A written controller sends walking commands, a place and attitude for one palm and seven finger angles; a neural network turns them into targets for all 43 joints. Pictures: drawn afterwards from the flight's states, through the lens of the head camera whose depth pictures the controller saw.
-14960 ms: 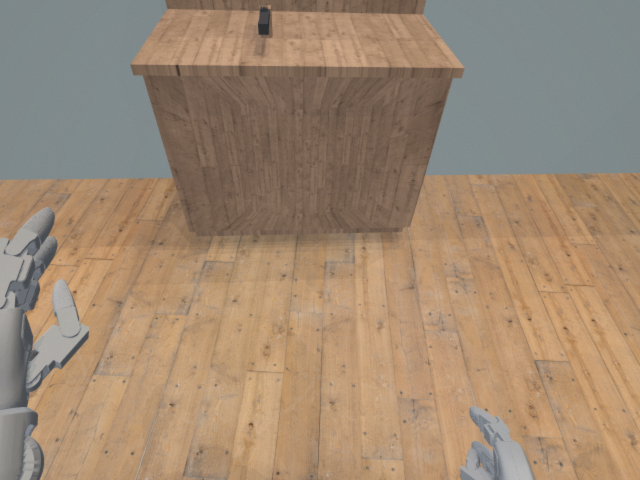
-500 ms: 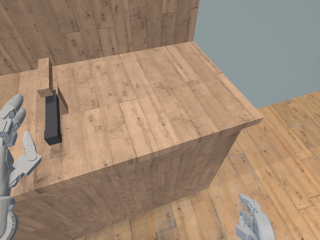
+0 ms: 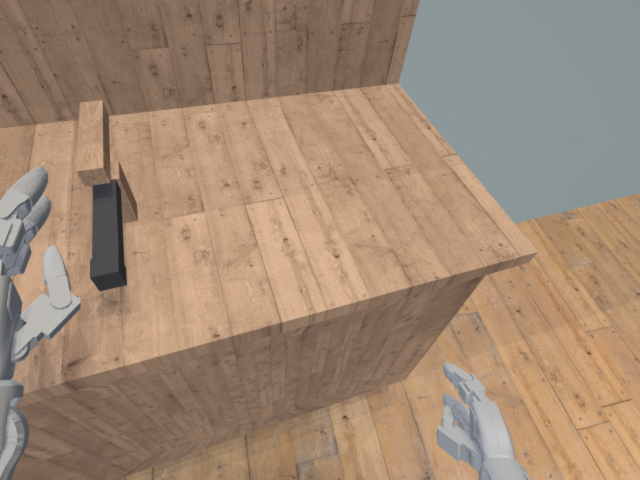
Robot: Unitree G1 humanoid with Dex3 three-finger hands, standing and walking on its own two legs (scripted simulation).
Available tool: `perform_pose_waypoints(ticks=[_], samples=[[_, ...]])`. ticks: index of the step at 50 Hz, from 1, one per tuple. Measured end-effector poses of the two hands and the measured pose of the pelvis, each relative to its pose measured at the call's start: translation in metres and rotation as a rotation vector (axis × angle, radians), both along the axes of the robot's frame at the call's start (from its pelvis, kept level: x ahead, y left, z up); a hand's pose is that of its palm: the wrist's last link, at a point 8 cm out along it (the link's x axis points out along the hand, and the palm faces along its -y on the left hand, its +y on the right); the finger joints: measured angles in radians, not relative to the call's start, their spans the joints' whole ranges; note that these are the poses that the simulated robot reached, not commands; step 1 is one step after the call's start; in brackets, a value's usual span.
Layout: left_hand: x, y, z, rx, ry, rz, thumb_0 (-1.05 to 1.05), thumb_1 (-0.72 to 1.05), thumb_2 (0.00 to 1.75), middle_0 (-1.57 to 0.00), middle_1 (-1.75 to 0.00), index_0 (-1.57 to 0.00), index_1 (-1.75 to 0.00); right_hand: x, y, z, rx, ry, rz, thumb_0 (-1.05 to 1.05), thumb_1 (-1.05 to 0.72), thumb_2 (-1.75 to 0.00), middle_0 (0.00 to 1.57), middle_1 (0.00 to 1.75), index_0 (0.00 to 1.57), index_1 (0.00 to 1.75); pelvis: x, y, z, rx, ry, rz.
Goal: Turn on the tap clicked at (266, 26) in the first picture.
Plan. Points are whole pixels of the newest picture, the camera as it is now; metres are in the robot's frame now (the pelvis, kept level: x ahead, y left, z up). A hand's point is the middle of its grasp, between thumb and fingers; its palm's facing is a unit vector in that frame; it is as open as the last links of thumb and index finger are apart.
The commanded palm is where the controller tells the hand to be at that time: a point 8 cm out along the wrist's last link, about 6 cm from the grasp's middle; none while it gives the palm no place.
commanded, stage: shuffle to correct the standing spot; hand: left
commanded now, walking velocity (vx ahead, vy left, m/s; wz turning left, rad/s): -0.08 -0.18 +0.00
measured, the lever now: (108, 272) +0.30 +0.27 +0.09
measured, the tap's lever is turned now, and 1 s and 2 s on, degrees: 0 0 0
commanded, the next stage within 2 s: come to a stop and stand still in 1.60 s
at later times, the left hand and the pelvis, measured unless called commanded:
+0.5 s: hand (145, 334) +0.21 +0.18 +0.16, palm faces +0.33 -0.87 -0.36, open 7.4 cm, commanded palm +0.15 +0.22 +0.18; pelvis -0.02 -0.06 -0.01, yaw -1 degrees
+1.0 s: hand (138, 374) +0.17 +0.17 +0.16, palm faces +0.30 -0.87 -0.40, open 7.4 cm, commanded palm +0.12 +0.21 +0.18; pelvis -0.04 -0.06 -0.01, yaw -2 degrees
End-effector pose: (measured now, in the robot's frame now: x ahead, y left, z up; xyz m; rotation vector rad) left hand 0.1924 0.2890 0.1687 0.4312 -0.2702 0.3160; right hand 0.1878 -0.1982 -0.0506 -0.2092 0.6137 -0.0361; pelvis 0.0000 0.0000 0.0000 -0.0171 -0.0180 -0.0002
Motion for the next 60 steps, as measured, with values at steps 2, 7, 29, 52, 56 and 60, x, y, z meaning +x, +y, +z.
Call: perform_pose_waypoints(ticks=[2,7,29,52,56,60], samples=[[-0.003,-0.002,0.001,0.011,0.010,0.005,0.01,0.89,0.90,-0.21,-0.30,-0.21,-0.30,-0.003,-0.005,-0.001,0.001,0.013,0.001,0.01,-0.90,-0.90,0.21,0.30,0.20,0.30,-0.002,-0.005,0.000,-0.005,0.001,0.003],[-0.015,-0.016,0.009,0.024,-0.005,0.008,0.02,0.89,0.90,-0.21,-0.30,-0.21,-0.30,-0.015,-0.025,-0.007,-0.014,0.052,-0.001,0.01,-0.90,-0.90,0.21,0.30,0.20,0.30,-0.006,-0.018,0.000,-0.012,0.004,0.006],[-0.018,-0.077,0.005,-0.009,0.010,-0.043,0.02,0.89,0.90,-0.21,-0.30,-0.21,-0.31,-0.058,-0.110,-0.018,-0.068,0.079,-0.151,0.01,-0.90,-0.90,0.21,0.30,0.20,0.30,-0.017,-0.064,-0.005,-0.001,0.006,-0.021],[-0.057,-0.071,0.006,0.013,0.016,-0.044,0.01,0.89,0.90,-0.21,-0.30,-0.21,-0.31,-0.086,-0.096,-0.023,-0.063,0.094,-0.142,0.01,-0.90,-0.90,0.21,0.30,0.20,0.30,-0.045,-0.058,-0.008,0.001,-0.002,-0.031],[-0.056,-0.060,0.008,0.021,-0.010,-0.019,0.01,0.89,0.90,-0.21,-0.30,-0.21,-0.31,-0.092,-0.089,-0.023,-0.059,0.092,-0.146,0.01,-0.90,-0.90,0.21,0.30,0.20,0.30,-0.048,-0.053,-0.010,-0.006,-0.013,-0.032],[-0.055,-0.058,0.007,0.038,-0.001,0.003,0.01,0.89,0.90,-0.21,-0.30,-0.21,-0.30,-0.093,-0.083,-0.029,-0.016,0.093,-0.122,0.01,-0.90,-0.90,0.21,0.30,0.20,0.30,-0.053,-0.054,-0.011,-0.010,-0.029,-0.025]])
